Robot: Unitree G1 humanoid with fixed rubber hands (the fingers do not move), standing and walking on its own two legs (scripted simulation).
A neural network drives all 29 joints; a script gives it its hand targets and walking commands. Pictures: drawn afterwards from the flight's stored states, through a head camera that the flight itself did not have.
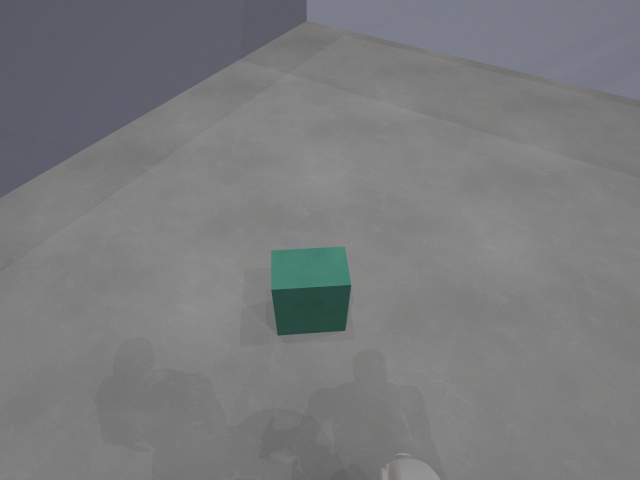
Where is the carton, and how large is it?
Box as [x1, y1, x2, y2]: [271, 246, 350, 334]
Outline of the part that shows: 344,246 271,250 271,291 278,334 334,331 345,329 350,290 350,280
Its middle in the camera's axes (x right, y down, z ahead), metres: -0.04 +0.17 +1.33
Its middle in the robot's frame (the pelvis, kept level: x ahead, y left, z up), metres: +0.82 +0.00 -0.64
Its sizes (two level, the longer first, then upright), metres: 0.243 0.156 0.285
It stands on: the floor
